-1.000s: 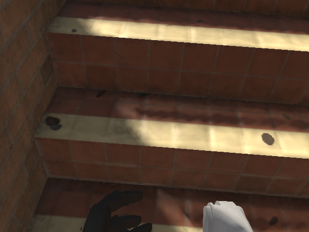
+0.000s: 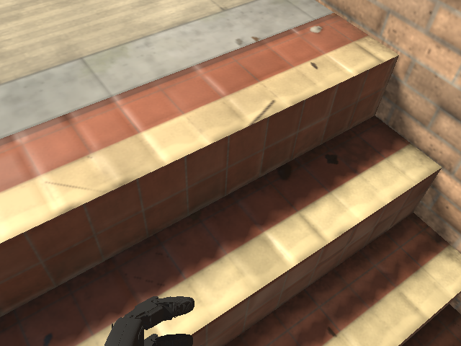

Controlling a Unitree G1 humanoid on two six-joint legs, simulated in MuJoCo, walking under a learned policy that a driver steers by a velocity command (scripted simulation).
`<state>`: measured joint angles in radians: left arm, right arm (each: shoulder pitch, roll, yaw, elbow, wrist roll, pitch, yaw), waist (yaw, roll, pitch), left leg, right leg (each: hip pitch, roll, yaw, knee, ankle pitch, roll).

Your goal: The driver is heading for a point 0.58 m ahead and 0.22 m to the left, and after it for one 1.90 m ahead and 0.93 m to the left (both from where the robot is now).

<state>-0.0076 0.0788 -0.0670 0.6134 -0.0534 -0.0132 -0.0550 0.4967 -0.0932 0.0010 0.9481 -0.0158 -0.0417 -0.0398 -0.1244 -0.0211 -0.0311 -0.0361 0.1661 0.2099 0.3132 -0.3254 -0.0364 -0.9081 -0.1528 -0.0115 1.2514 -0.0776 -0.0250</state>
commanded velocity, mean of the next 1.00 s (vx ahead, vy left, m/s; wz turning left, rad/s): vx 0.11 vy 0.00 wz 0.44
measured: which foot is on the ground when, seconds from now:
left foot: down 0.00-0.08, up 0.10-0.40, down 0.42-0.86, up 0.88-1.00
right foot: up 0.00-0.06, down 0.08-0.44, up 0.46-0.84, down 0.86-1.00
